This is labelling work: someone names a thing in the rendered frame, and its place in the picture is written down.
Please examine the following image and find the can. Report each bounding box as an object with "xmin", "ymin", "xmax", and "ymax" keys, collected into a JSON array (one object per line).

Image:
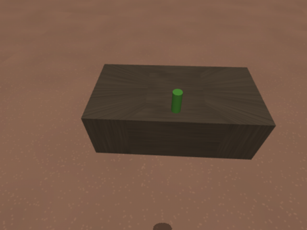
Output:
[{"xmin": 171, "ymin": 89, "xmax": 183, "ymax": 114}]

